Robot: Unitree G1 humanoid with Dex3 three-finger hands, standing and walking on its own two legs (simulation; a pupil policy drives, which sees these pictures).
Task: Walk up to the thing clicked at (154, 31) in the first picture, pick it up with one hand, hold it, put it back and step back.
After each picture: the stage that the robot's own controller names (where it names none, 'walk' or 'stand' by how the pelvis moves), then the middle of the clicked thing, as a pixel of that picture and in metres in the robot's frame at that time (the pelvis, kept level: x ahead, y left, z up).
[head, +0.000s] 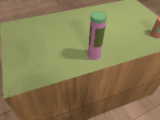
stand; (159, 27) +0.83 -0.46 -0.07
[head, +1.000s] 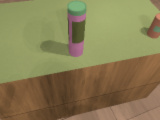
sink last; (157, 26) +0.72 -0.39 -0.04
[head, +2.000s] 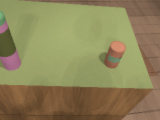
sink last; (114, 55) +0.52 -0.12 -0.04
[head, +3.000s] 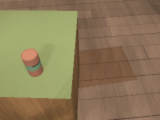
stand; (32, 63) +0.47 +0.23 -0.04
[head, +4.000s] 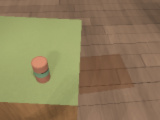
stand; (41, 70) +0.47 +0.19 -0.07
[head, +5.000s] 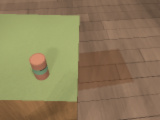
stand; (39, 67) +0.47 +0.19 -0.07
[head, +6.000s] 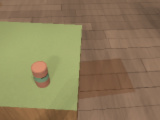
stand; (41, 74) +0.46 +0.19 -0.08
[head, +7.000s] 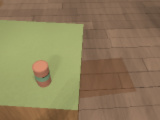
stand; (42, 74) +0.46 +0.19 -0.08
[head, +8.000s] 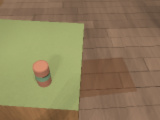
rise first; (42, 74) +0.46 +0.19 -0.08
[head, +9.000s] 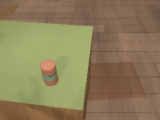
rise first; (49, 73) +0.47 +0.18 -0.07
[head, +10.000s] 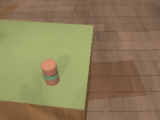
go down; (50, 73) +0.46 +0.18 -0.07
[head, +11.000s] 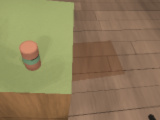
go down; (31, 56) +0.49 +0.17 -0.04
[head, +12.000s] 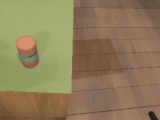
go down; (28, 52) +0.48 +0.17 -0.01
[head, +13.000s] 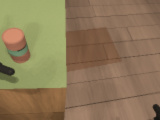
close in; (17, 46) +0.48 +0.18 +0.01
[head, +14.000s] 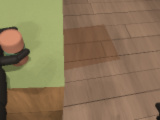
close; (15, 48) +0.47 +0.18 +0.02
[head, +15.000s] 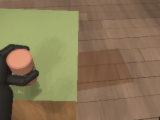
lift; (24, 68) +0.37 +0.18 +0.09
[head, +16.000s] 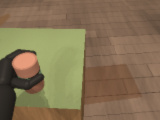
hold; (30, 74) +0.33 +0.17 +0.13
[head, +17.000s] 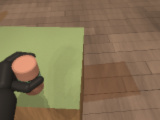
hold; (29, 76) +0.33 +0.17 +0.12
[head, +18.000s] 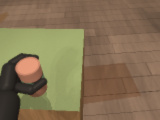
crouch; (33, 78) +0.32 +0.16 +0.12
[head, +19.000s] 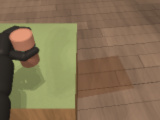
crouch; (26, 48) +0.43 +0.17 +0.13
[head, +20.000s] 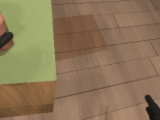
lower; out of the picture +0.51 +0.19 +0.03
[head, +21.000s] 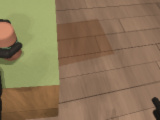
lower; (7, 42) +0.48 +0.18 +0.03
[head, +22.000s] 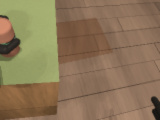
lower; (5, 39) +0.49 +0.18 +0.03
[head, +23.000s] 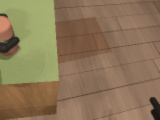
lower; (3, 37) +0.50 +0.18 +0.03
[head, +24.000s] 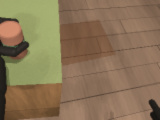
loosen; (14, 41) +0.48 +0.16 +0.03
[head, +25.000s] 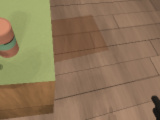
withdraw; (3, 39) +0.49 +0.17 +0.03
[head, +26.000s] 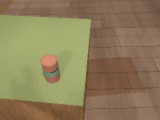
sink last; (51, 69) +0.46 +0.16 -0.03
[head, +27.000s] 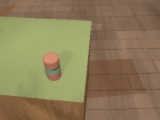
stand; (52, 67) +0.48 +0.16 -0.02
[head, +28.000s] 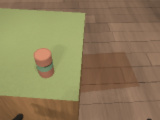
stand; (44, 63) +0.46 +0.17 -0.01
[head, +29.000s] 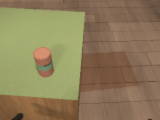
stand; (44, 62) +0.47 +0.17 -0.01
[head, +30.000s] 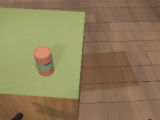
stand; (44, 62) +0.47 +0.17 -0.01
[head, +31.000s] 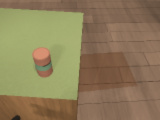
stand; (43, 63) +0.47 +0.17 -0.01
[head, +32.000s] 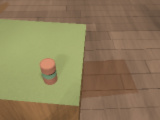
stand; (49, 71) +0.48 +0.16 -0.07
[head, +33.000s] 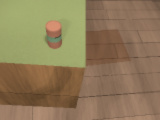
walk; (54, 35) +0.59 +0.12 -0.06
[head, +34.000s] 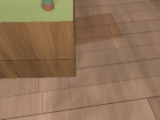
walk; out of the picture +0.89 +0.24 -0.04
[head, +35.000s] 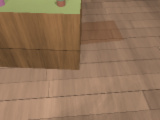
stand; out of the picture +1.13 +0.19 -0.05
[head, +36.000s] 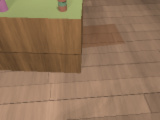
stand; (62, 2) +1.14 +0.17 -0.07
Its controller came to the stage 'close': yes
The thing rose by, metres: 0.20
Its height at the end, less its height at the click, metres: +0.00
